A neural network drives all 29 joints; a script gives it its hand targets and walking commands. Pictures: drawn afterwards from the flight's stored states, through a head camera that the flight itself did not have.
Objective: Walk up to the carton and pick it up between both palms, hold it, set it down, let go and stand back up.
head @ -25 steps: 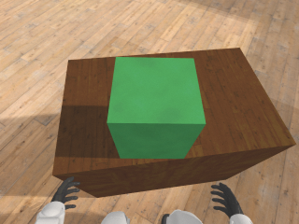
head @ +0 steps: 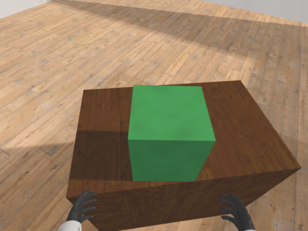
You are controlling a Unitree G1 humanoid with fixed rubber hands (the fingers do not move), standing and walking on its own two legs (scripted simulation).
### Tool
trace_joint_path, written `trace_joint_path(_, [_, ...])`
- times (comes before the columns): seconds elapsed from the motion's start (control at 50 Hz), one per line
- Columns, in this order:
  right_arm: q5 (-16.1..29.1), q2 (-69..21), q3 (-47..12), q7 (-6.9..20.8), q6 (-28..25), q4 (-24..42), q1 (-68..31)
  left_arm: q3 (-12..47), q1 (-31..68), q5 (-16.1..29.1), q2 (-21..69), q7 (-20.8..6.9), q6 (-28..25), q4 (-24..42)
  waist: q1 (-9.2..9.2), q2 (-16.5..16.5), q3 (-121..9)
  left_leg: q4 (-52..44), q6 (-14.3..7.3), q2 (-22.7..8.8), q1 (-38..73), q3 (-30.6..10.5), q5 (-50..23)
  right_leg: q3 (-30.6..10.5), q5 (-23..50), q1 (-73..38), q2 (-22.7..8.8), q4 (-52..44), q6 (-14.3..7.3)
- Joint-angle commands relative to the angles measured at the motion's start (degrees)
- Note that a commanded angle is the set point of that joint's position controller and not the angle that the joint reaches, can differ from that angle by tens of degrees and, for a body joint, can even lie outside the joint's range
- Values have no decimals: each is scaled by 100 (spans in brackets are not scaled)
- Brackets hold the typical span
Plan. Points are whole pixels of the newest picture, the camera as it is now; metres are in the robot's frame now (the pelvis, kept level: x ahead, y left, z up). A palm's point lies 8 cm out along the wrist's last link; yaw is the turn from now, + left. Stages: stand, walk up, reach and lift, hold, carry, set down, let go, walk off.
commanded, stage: reach and lift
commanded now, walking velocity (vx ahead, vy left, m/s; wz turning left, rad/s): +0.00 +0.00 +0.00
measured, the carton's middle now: (165, 135) +0.39 -0.01 -0.02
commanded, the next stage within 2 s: none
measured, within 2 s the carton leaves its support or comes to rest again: neither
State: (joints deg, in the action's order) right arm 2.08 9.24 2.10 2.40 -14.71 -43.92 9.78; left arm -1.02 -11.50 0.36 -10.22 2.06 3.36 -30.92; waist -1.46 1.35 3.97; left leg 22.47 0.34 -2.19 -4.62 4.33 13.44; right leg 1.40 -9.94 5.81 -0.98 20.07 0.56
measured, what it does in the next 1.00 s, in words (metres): stands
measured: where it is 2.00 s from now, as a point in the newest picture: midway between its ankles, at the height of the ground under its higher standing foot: outside the picture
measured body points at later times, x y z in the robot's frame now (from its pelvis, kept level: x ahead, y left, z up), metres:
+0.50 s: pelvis +0.00 -0.01 +0.00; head -0.01 +0.00 +0.45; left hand +0.16 +0.22 -0.07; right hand +0.17 -0.22 -0.06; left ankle -0.01 +0.11 -0.75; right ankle +0.02 -0.13 -0.75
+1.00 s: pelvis +0.01 -0.01 -0.01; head +0.01 +0.01 +0.44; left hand +0.21 +0.22 -0.04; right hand +0.22 -0.20 -0.04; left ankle -0.01 +0.11 -0.75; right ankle +0.02 -0.13 -0.75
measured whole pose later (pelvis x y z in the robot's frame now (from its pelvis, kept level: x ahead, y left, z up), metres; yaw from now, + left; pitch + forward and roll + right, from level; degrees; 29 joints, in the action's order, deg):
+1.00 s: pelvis +0.01 -0.01 -0.01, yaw +1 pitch -4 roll -1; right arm 9.6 6.2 -0.8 -0.1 -29.1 -39.6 9.0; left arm 5.1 -9.4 10.6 -13.3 2.2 -24.5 -34.3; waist -1.4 1.4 2.5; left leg 26.6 0.8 -2.4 -6.6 3.6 16.4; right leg 1.9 -13.7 8.1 -0.9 25.3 0.2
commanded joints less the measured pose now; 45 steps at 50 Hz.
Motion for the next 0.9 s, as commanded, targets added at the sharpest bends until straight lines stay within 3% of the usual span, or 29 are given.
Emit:
trace_joint_path(0.0, [39,573,210,-57,-313,757,-233,-140,346,48,-436,58,-494,667,28,-278,-249,-457,216,221,-99,-29,-828,-67,-101,-69,229,-433,-253])
trace_joint_path(0.08, [25,420,229,-94,-419,981,-161,9,308,232,-471,94,-812,727,-10,-223,-315,-491,138,206,-305,9,-624,-115,-243,-111,202,-362,-264])
trace_joint_path(0.12, [57,343,305,-82,-429,1059,9,165,177,352,-425,105,-971,742,-35,-4,-349,-599,164,82,-272,-43,-553,-25,-201,-292,311,-245,-315])
trace_joint_path(0.38, [389,40,45,-137,-926,1270,137,211,122,677,-784,54,-2084,545,-121,-287,-319,-359,165,207,-424,-19,-634,-350,-205,-195,96,-211,-371])
trace_joint_path(0.66, [644,-16,-51,-262,-1695,992,-181,346,388,970,-854,-123,-3085,272,24,-140,-572,71,224,281,-578,-188,-877,-359,243,-144,160,134,-233])
trace_joint_path(0.78, [786,23,-150,-255,-2008,928,-420,377,554,991,-789,-128,-3377,213,20,-214,-639,196,271,288,-617,-257,-1000,-332,319,-102,221,248,-249])
trace_joint_path(0.88, [742,154,-133,-251,-1822,1069,-757,414,903,1020,-791,-21,-3143,407,40,-320,-623,-4,239,225,-605,-257,-670,-319,-28,-114,233,179,-336])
